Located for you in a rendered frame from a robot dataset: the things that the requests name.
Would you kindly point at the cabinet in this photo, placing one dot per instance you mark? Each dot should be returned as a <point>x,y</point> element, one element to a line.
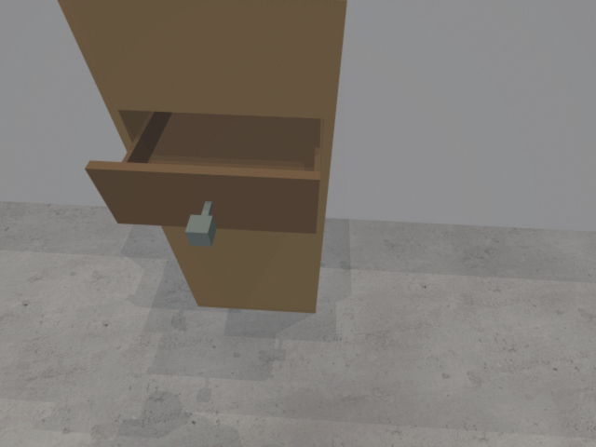
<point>224,57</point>

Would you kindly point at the drawer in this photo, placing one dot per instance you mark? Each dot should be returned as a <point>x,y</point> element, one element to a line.
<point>261,173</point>

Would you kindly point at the handle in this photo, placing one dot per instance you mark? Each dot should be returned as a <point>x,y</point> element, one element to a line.
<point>200,230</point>

